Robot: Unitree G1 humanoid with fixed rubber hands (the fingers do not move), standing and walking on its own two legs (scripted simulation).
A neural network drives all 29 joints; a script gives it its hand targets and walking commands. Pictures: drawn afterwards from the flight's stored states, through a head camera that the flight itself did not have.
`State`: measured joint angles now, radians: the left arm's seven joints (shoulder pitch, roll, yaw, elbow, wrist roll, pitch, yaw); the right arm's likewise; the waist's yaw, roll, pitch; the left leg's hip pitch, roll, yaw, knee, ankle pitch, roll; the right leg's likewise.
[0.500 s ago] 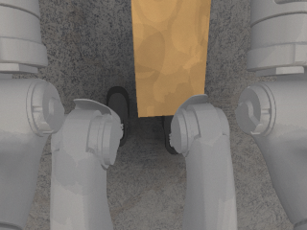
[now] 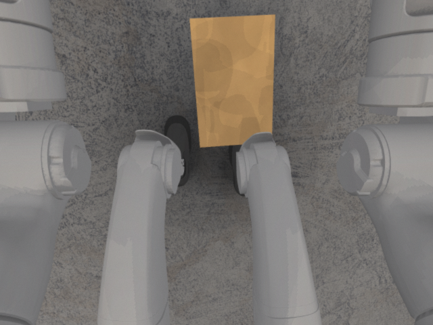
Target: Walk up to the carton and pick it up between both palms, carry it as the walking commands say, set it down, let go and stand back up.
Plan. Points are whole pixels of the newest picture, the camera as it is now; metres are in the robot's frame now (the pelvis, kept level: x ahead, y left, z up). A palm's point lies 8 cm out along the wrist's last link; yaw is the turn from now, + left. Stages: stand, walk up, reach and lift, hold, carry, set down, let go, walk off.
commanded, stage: set down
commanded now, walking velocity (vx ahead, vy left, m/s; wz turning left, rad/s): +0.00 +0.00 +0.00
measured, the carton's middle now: (229, 82) +0.38 -0.05 -0.45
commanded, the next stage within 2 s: let go in 0.40 s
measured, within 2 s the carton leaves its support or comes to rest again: neither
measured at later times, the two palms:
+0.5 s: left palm out of the picture +0.57 +0.19 -0.03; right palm out of the picture +0.58 -0.16 -0.01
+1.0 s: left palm out of the picture +0.36 +0.22 +0.05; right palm out of the picture +0.36 -0.21 +0.06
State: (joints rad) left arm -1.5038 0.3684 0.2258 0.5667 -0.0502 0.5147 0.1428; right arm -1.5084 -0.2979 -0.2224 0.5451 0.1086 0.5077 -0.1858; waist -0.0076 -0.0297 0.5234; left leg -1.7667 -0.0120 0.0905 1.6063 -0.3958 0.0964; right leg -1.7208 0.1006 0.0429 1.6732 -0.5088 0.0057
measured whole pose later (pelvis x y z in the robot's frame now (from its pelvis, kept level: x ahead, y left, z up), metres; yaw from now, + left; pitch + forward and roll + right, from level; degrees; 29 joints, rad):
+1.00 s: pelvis +0.01 +0.01 +0.14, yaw -1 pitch +13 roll -1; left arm -0.35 0.30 0.11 0.07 -0.05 0.46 0.04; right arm -0.43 -0.22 -0.13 0.18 0.11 0.41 -0.05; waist 0.00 -0.03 0.40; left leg -1.03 -0.01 0.06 1.09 -0.29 0.08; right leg -0.99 0.10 0.07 1.11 -0.36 0.01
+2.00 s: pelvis +0.10 +0.02 +0.23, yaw -1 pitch +0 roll -2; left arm 0.26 0.23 0.11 0.49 -0.05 0.09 -0.05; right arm 0.19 -0.23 -0.13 0.51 0.08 0.07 0.05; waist -0.01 0.01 -0.04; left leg -0.34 -0.03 0.06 0.57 -0.24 0.08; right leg -0.28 0.06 0.08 0.63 -0.37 0.01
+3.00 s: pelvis +0.14 +0.00 +0.23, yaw -2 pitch +2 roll +1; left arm 0.30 0.26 0.11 0.61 -0.05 -0.02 0.00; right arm 0.20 -0.29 -0.13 0.67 0.08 -0.05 0.00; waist 0.00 -0.01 -0.20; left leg -0.32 -0.05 0.08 0.58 -0.30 0.06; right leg -0.26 0.05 0.07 0.61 -0.38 -0.03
